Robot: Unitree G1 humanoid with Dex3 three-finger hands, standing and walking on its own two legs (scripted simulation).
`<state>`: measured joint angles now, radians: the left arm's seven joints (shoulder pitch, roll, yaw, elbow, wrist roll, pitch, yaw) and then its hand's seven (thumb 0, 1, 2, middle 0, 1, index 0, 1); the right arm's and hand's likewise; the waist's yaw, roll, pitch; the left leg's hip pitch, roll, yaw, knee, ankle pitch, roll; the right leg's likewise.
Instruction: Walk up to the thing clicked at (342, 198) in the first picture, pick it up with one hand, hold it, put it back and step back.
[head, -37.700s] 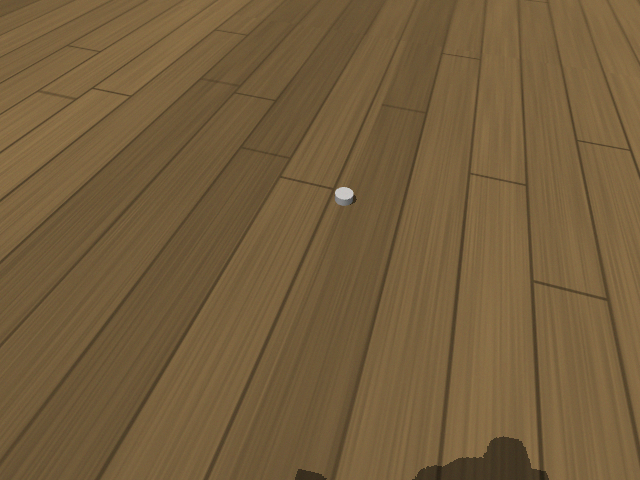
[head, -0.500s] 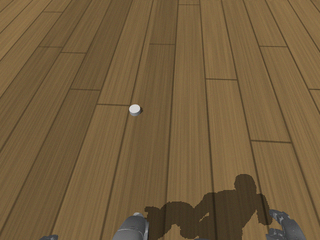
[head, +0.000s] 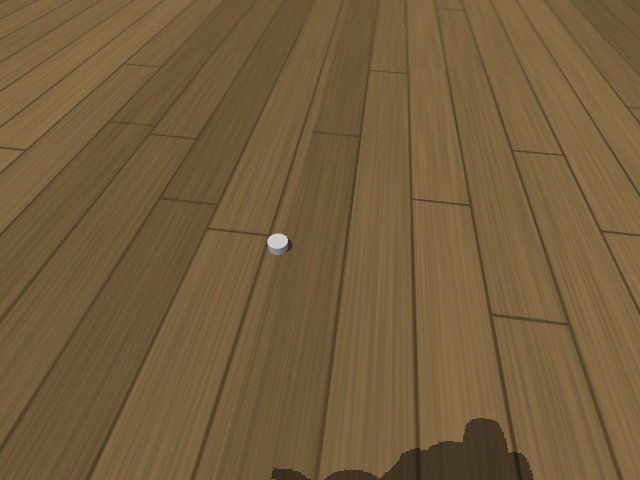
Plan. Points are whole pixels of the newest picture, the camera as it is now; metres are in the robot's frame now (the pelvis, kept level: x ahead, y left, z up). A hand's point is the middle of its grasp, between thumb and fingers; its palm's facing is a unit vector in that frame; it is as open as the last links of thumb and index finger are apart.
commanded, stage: step back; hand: left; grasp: from above
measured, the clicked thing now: (277, 244) +1.12 +0.20 -0.74
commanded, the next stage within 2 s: stand in 0.66 s
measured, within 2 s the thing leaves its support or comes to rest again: neither
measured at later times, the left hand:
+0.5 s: hand out of the picture +0.11 +0.29 -0.15, palm faces +0.00 -0.93 -0.36, open 7.4 cm
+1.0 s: hand out of the picture +0.15 +0.27 -0.13, palm faces -0.05 -0.94 -0.34, open 7.3 cm
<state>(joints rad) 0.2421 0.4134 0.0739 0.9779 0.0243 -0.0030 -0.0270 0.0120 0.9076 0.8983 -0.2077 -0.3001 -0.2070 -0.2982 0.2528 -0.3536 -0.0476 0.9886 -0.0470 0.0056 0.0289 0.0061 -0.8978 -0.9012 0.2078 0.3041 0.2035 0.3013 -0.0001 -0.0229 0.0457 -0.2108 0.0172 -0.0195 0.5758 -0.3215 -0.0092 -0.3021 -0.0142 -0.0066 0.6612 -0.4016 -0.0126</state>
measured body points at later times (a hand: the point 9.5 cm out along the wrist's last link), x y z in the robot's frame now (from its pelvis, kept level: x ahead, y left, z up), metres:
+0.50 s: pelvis +0.05 +0.03 +0.00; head +0.06 +0.03 +0.45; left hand +0.11 +0.34 -0.13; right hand +0.14 -0.27 -0.12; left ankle +0.07 +0.15 -0.73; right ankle +0.04 -0.11 -0.73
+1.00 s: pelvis +0.05 +0.02 +0.02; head +0.06 +0.02 +0.47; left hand +0.16 +0.32 -0.11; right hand +0.14 -0.28 -0.11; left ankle +0.07 +0.15 -0.73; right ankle +0.04 -0.11 -0.73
